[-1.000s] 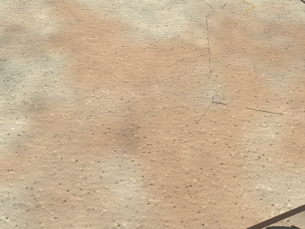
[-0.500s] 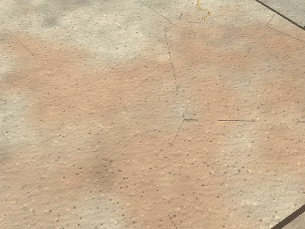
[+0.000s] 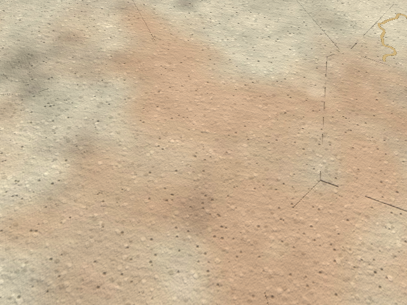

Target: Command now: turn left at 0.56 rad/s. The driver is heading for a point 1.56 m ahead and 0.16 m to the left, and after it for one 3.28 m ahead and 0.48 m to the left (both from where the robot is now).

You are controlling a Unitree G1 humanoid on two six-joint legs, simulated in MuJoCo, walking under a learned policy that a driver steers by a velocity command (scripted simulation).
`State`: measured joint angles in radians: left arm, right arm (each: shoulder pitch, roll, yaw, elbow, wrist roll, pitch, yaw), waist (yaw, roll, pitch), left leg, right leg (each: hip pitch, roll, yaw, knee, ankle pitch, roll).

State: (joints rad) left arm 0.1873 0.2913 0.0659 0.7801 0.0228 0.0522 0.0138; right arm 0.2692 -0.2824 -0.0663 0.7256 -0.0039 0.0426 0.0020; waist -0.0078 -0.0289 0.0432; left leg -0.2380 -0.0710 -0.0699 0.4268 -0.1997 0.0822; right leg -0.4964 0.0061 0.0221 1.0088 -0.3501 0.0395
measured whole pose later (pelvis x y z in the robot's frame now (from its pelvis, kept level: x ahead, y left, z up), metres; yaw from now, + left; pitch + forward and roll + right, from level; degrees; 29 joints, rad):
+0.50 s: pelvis -0.01 -0.04 +0.00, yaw +17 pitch +0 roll +1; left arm 0.19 0.25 0.02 0.70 0.02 0.01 0.03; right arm 0.22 -0.33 -0.09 0.73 -0.01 0.08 0.03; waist 0.00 0.05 0.06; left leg -0.44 -0.09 -0.10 1.04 -0.43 -0.05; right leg -0.20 0.00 -0.03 0.42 -0.22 -0.04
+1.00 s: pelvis -0.01 -0.02 -0.01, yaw +19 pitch -1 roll +0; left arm 0.30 0.25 0.02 0.86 0.03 0.00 0.00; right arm 0.22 -0.25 -0.01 0.83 -0.01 0.03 0.00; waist 0.02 0.01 -0.01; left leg -0.20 -0.05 -0.06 0.56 -0.39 0.06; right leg -0.16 0.02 -0.02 0.51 -0.35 -0.04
